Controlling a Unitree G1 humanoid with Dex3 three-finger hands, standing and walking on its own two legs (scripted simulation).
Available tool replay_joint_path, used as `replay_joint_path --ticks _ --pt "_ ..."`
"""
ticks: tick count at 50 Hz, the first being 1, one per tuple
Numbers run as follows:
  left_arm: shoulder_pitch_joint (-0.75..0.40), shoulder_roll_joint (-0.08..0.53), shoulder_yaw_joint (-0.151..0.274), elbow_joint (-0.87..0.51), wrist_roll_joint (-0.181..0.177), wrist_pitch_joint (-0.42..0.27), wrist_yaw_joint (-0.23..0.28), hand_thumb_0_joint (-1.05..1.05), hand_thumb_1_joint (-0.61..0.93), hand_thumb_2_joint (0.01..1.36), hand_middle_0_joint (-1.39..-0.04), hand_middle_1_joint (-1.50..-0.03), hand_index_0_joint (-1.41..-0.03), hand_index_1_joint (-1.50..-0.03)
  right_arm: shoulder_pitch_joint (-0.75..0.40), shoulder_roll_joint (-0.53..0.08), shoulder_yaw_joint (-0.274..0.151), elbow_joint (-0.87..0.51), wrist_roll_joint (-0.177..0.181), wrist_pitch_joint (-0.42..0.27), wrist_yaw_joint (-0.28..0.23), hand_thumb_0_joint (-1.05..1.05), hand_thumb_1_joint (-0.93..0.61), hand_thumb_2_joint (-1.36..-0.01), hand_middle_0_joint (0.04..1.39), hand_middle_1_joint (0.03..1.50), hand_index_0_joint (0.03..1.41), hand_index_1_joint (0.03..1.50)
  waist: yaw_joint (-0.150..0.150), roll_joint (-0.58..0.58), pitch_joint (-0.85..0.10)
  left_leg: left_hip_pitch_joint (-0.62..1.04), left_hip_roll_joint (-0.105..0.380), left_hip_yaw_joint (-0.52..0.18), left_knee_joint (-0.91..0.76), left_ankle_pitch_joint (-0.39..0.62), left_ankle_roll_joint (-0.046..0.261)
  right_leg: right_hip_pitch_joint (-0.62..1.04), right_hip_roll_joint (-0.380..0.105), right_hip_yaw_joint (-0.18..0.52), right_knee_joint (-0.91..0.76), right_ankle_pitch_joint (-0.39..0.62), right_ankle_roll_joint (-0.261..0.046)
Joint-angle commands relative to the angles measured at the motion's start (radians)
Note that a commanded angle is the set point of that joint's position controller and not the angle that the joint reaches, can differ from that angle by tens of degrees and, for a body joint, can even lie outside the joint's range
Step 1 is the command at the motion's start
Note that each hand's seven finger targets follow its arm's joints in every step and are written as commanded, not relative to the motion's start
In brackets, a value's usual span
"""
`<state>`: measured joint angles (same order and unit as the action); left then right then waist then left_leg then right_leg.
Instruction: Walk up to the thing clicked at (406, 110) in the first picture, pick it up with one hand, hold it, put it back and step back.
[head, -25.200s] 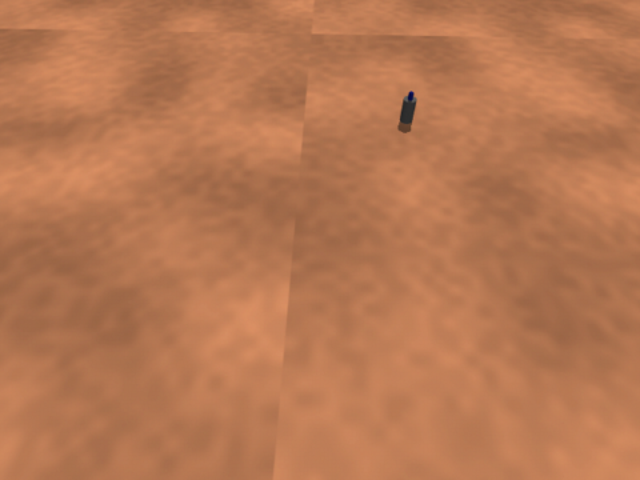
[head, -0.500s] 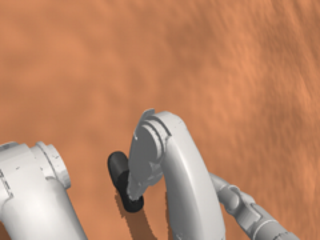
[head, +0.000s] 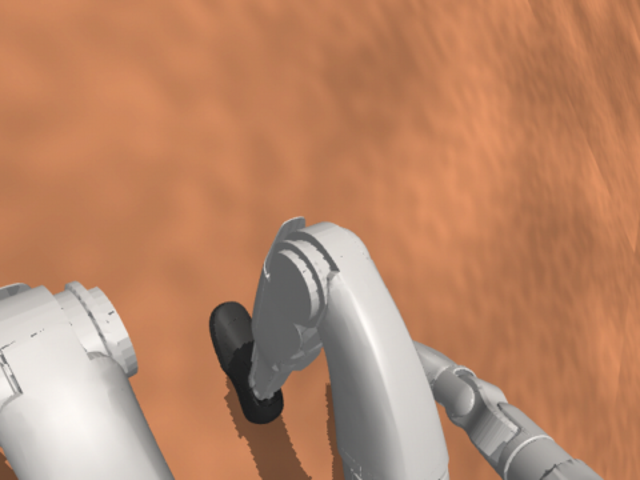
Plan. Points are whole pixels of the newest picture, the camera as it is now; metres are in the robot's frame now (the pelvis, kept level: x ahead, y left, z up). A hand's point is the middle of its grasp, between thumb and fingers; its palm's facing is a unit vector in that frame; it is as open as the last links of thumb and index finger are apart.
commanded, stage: open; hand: left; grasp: from the side
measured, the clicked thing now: out of the picture +0.46 +0.28 -0.20
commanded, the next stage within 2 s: withdraw in 0.06 s
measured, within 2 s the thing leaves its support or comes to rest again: rests again in 0.08 s
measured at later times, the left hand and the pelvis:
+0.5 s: hand out of the picture +0.45 +0.34 -0.13, palm faces +0.43 -0.90 +0.00, open 16.2 cm; pelvis +0.00 +0.00 +0.00, yaw +1 degrees
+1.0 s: hand out of the picture +0.36 +0.39 -0.02, palm faces +0.31 -0.86 -0.41, open 17.2 cm; pelvis +0.01 -0.01 +0.07, yaw +8 degrees
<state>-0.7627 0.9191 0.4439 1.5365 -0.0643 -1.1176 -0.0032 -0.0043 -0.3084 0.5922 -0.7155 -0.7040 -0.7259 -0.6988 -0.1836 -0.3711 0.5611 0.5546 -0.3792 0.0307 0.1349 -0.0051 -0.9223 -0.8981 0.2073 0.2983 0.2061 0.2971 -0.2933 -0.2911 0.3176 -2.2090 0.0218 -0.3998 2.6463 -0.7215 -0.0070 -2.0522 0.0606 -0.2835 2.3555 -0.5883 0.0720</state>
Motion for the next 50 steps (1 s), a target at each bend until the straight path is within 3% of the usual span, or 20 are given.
replay_joint_path --ticks 1,8,13,17,21,23,28,29,30,32,33,35,36,39,40,41,42,45,46,50 --pt "-0.231 0.104 0.005 -0.122 -0.011 -0.069 -0.007 0.0 -0.423 0.338 -0.54 -0.449 -0.54 -0.45 0.036 -0.372 -0.122 -0.004 -0.003 0.008 -0.021 0.0 -0.921 -0.903 0.201 0.301 0.2 0.301 -0.148 0.571 -0.516 0.384 0.056 0.083 -0.338 0.112 -0.017 0.255 0.045 -0.092 -0.159 0.149 -0.069" --pt "-0.229 0.12 0.006 -0.134 -0.004 -0.072 -0.004 0.0 -0.483 0.261 -0.396 -0.315 -0.393 -0.319 0.039 -0.369 -0.122 0.0 -0.006 0.009 -0.022 0.0 -0.922 -0.904 0.201 0.3 0.201 0.3 -0.143 0.593 -0.533 0.404 0.059 0.091 -0.331 0.148 -0.019 0.273 0.046 -0.087 -0.156 0.172 -0.071" --pt "-0.238 0.134 0.007 -0.163 -0.002 -0.071 -0.006 0.0 -0.367 0.258 -0.25 -0.226 -0.248 -0.228 0.035 -0.374 -0.123 -0.007 -0.004 0.015 -0.024 0.0 -0.9 -0.9 0.202 0.3 0.201 0.3 -0.142 0.62 -0.533 0.42 0.063 0.084 -0.344 0.15 -0.024 0.264 0.044 -0.09 -0.15 0.171 -0.072" --pt "-0.235 0.261 0.097 -0.303 0.006 -0.057 -0.015 0.0 -0.413 0.192 -0.186 -0.152 -0.181 -0.156 0.055 -0.373 -0.137 -0.009 0.004 0.03 -0.03 0.0 -0.904 -0.902 0.201 0.3 0.201 0.3 -0.082 0.703 -0.616 0.494 0.072 0.097 -0.351 0.226 -0.034 0.282 0.039 -0.073 -0.132 0.202 -0.077" --pt "-0.22 0.302 0.162 -0.432 0.0 0.003 -0.024 0.0 -0.491 0.142 -0.15 -0.105 -0.143 -0.112 0.094 -0.371 -0.174 -0.015 0.023 0.05 -0.033 0.0 -0.913 -0.904 0.201 0.3 0.2 0.3 -0.044 0.781 -0.702 0.547 0.074 0.107 -0.392 0.243 -0.044 0.278 0.031 -0.057 -0.13 0.195 -0.084" --pt "-0.172 0.26 0.149 -0.479 0.0 0.054 -0.06 0.0 -0.528 0.124 -0.145 -0.098 -0.137 -0.105 0.114 -0.364 -0.206 -0.018 0.041 0.061 -0.038 0.0 -0.918 -0.905 0.201 0.3 0.2 0.3 -0.021 0.809 -0.74 0.574 0.073 0.116 -0.418 0.253 -0.046 0.262 0.025 -0.044 -0.132 0.192 -0.089" --pt "-0.013 -0.009 -0.056 -0.402 -0.028 0.217 -0.188 0.0 -0.529 0.106 -0.16 -0.124 -0.165 -0.119 0.137 -0.327 -0.261 -0.022 0.115 0.062 -0.05 0.0 -0.903 -0.9 0.201 0.301 0.201 0.301 -0.045 0.624 -0.63 0.373 0.054 0.145 -0.441 0.103 -0.011 0.19 0.02 -0.03 -0.181 0.112 -0.086" --pt "-0.096 0.024 -0.041 -0.521 -0.044 0.227 -0.198 0.0 -0.572 0.077 -0.129 -0.103 -0.139 -0.092 0.16 -0.324 -0.277 -0.011 0.129 0.057 -0.052 0.0 -0.897 -0.898 0.201 0.301 0.201 0.301 -0.035 0.616 -0.64 0.355 0.051 0.151 -0.438 0.084 -0.006 0.173 0.019 -0.023 -0.184 0.101 -0.088" --pt "-0.048 -0.035 -0.075 -0.435 -0.056 0.254 -0.214 0.0 -0.597 0.051 -0.095 -0.081 -0.111 -0.066 0.154 -0.318 -0.283 -0.01 0.143 0.054 -0.053 0.0 -0.892 -0.896 0.201 0.301 0.201 0.301 -0.038 0.562 -0.626 0.326 0.044 0.156 -0.429 0.064 0.004 0.17 0.019 -0.019 -0.193 0.092 -0.085" --pt "-0.124 -0.039 -0.046 -0.482 -0.098 0.269 -0.217 0.0 -0.531 0.065 -0.051 0.0 -0.04 -0.008 0.183 -0.311 -0.29 -0.002 0.16 0.042 -0.052 0.0 -0.834 -0.896 0.198 0.304 0.2 0.304 -0.045 0.511 -0.636 0.302 0.037 0.156 -0.409 0.052 0.016 0.181 0.019 -0.016 -0.202 0.091 -0.08" --pt "-0.108 0.182 0.029 -0.497 0.076 0.325 -0.162 0.0 -0.581 0.077 -0.088 -0.064 -0.076 -0.07 0.222 -0.271 -0.348 0.026 0.187 0.055 -0.054 0.0 -0.914 -0.927 0.2 0.303 0.201 0.303 0.055 0.598 -0.758 0.397 0.039 0.193 -0.446 0.105 0.011 0.178 0.012 0.014 -0.209 0.095 -0.091" --pt "-0.159 0.068 -0.028 -0.494 0.068 0.38 -0.158 0.0 -0.57 0.085 -0.087 -0.081 -0.079 -0.084 0.237 -0.267 -0.373 0.004 0.211 0.07 -0.051 0.0 -0.96 -0.924 0.199 0.303 0.201 0.303 0.027 0.611 -0.775 0.412 0.043 0.18 -0.488 0.072 0.007 0.124 0.005 0.016 -0.208 0.055 -0.098" --pt "-0.189 0.102 0.0 -0.537 0.079 0.393 -0.146 0.0 -0.584 0.098 -0.084 -0.075 -0.067 -0.087 0.253 -0.258 -0.374 0.004 0.219 0.081 -0.051 0.0 -0.951 -0.924 0.199 0.304 0.2 0.304 0.034 0.624 -0.767 0.408 0.043 0.179 -0.506 0.05 0.007 0.121 0.006 0.016 -0.212 0.041 -0.1" --pt "-0.176 0.261 0.107 -0.719 0.12 0.47 -0.113 0.0 -0.606 0.087 -0.103 -0.077 -0.088 -0.087 0.272 -0.253 -0.428 -0.035 0.249 0.096 -0.063 0.0 -0.992 -0.934 0.2 0.303 0.201 0.303 0.136 0.743 -0.949 0.511 0.042 0.208 -0.573 0.066 0.0 0.154 -0.006 0.055 -0.211 0.033 -0.108" --pt "-0.141 0.28 0.118 -0.76 0.134 0.5 -0.104 0.0 -0.611 0.097 -0.112 -0.093 -0.095 -0.105 0.284 -0.24 -0.441 -0.038 0.257 0.101 -0.067 0.0 -1.016 -0.94 0.2 0.303 0.201 0.303 0.151 0.773 -0.97 0.525 0.042 0.222 -0.594 0.053 0.002 0.162 -0.005 0.07 -0.222 0.02 -0.111" --pt "-0.04 0.222 0.101 -0.722 0.135 0.54 -0.1 0.0 -0.531 0.177 -0.084 -0.103 -0.083 -0.103 0.284 -0.229 -0.452 -0.053 0.269 0.107 -0.07 0.0 -0.936 -0.902 0.201 0.301 0.201 0.301 0.163 0.764 -0.961 0.53 0.04 0.232 -0.618 0.047 0.001 0.159 -0.007 0.082 -0.231 0.011 -0.113" --pt "-0.028 0.156 0.064 -0.742 0.137 0.57 -0.097 0.0 -0.451 0.127 -0.065 -0.076 -0.064 -0.077 0.294 -0.211 -0.461 -0.048 0.277 0.11 -0.074 0.0 -0.896 -0.902 0.201 0.301 0.201 0.301 0.148 0.75 -0.935 0.513 0.037 0.243 -0.631 0.039 0.002 0.149 -0.007 0.089 -0.248 0.008 -0.115" --pt "0.019 0.126 0.067 -0.911 0.133 0.653 -0.07 0.0 -0.507 0.082 -0.057 -0.063 -0.056 -0.063 0.334 -0.188 -0.514 -0.05 0.311 0.115 -0.09 0.0 -0.896 -0.902 0.201 0.301 0.201 0.301 0.196 0.761 -1.023 0.561 0.031 0.27 -0.673 0.073 0.0 0.156 -0.013 0.118 -0.284 0.023 -0.12" --pt "0.145 0.013 0.005 -0.84 0.133 0.701 -0.069 0.0 -0.509 0.081 -0.057 -0.063 -0.056 -0.063 0.332 -0.172 -0.527 -0.065 0.323 0.117 -0.094 0.0 -0.896 -0.902 0.201 0.301 0.201 0.301 0.188 0.708 -1.014 0.546 0.024 0.281 -0.681 0.079 0.006 0.17 -0.017 0.125 -0.315 0.025 -0.117" --pt "0.276 -0.161 -0.094 -1.007 0.115 0.829 -0.046 0.0 -0.525 0.075 -0.06 -0.065 -0.06 -0.065 0.361 -0.147 -0.6 -0.077 0.372 0.115 -0.11 0.0 -0.896 -0.902 0.201 0.301 0.201 0.301 0.193 0.565 -1.022 0.588 0.021 0.283 -0.759 0.085 0.015 0.177 -0.023 0.154 -0.411 0.014 -0.118"
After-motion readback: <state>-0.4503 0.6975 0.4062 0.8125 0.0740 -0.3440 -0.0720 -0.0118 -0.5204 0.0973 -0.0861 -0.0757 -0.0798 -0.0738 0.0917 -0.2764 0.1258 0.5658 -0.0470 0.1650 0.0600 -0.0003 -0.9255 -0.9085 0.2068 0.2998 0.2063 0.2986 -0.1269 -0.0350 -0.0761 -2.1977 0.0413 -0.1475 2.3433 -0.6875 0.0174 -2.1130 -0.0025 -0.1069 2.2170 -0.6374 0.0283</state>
